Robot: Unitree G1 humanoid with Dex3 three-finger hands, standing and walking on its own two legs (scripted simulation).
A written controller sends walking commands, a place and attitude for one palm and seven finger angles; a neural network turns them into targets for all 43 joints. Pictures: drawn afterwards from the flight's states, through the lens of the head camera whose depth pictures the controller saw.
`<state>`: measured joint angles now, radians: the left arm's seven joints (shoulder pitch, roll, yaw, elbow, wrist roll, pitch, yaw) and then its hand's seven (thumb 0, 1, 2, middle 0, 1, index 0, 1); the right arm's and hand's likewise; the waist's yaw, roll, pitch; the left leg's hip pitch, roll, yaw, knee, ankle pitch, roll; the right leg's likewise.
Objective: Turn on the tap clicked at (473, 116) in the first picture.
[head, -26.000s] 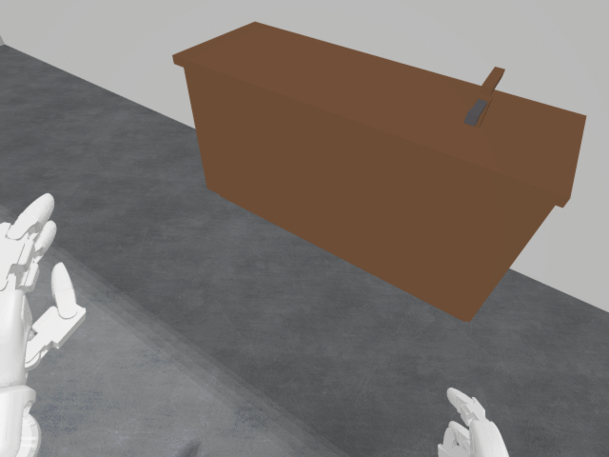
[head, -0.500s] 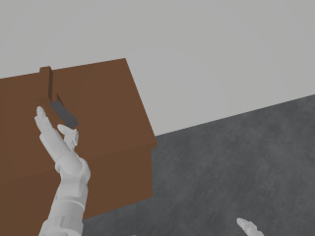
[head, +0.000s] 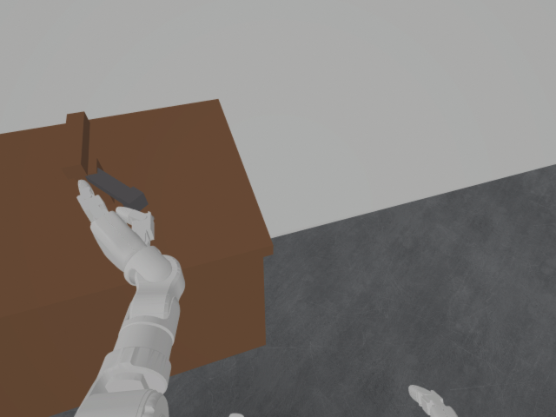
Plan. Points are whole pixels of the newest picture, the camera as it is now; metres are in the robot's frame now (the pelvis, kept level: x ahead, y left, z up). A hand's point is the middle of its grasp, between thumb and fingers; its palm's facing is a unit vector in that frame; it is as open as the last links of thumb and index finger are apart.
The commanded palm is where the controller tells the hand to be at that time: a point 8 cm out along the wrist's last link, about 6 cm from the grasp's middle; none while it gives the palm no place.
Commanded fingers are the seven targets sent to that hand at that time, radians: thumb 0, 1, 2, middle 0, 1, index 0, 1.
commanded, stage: push the lever round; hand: left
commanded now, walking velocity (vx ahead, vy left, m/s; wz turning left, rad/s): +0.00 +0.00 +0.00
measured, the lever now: (134, 200) +0.43 +0.24 +0.06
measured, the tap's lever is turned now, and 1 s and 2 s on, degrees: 38 68 70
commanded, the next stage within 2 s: lift the hand up off the lever in 1.02 s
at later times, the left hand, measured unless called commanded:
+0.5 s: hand (167, 202) +0.43 +0.19 +0.06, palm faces +0.81 -0.58 -0.10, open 7.5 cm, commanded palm +0.37 +0.21 +0.06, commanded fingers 0.00 0.90 0.90 -0.15 -0.15 -0.15 -0.15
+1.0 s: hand (173, 191) +0.45 +0.19 +0.06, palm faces +0.83 -0.55 -0.13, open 7.7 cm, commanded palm +0.40 +0.20 +0.06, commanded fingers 0.00 0.90 0.90 -0.15 -0.15 -0.15 -0.15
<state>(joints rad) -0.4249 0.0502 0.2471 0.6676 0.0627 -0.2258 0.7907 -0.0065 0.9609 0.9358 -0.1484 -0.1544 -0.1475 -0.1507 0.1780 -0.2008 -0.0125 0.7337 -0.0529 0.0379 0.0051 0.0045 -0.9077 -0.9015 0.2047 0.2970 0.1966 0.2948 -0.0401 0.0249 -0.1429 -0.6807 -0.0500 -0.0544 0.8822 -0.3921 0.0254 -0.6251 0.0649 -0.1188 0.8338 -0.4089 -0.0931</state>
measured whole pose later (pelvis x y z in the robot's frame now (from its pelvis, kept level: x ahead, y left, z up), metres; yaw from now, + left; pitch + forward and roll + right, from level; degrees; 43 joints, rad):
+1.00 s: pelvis +0.01 -0.02 -0.01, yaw +0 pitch +16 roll +0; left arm -0.69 0.09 0.43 0.94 0.14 -0.21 0.92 -0.01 0.93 0.93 -0.15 -0.15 -0.13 -0.14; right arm 0.26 -0.21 -0.03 0.76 -0.10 0.04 0.06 0.00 -0.91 -0.90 0.20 0.30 0.20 0.29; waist -0.10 0.03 -0.18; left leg -0.77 -0.04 -0.06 0.90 -0.41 0.00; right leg -0.72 0.08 -0.13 0.86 -0.43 -0.12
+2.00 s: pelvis +0.03 -0.02 +0.01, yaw +1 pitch +13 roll +0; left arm -0.62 0.03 0.37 0.78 0.10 -0.08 0.89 0.02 0.90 0.90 -0.15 -0.16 -0.15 -0.15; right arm 0.24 -0.21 -0.03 0.75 -0.09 0.04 0.07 0.00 -0.91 -0.90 0.20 0.30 0.20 0.29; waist -0.08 0.03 -0.17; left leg -0.63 -0.04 -0.06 0.81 -0.39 0.01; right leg -0.58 0.07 -0.12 0.77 -0.41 -0.11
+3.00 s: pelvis +0.01 -0.01 +0.02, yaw +1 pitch +7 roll +0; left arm -0.58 -0.01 0.28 0.62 0.06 0.08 0.89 0.01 0.90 0.90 -0.15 -0.15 -0.15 -0.15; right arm 0.18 -0.20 -0.02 0.77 -0.06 0.05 0.04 0.00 -0.91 -0.90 0.20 0.30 0.20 0.29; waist -0.04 0.04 -0.13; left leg -0.49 -0.05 -0.06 0.70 -0.33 0.01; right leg -0.44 0.07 -0.12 0.67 -0.36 -0.11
